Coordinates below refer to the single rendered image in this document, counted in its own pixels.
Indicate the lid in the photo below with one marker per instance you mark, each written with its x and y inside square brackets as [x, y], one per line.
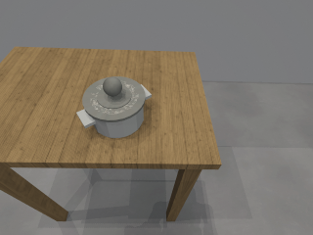
[103, 107]

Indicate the table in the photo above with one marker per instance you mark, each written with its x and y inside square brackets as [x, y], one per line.
[41, 91]

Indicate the knob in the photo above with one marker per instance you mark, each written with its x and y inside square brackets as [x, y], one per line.
[112, 86]

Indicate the pot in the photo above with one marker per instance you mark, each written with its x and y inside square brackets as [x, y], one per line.
[117, 129]

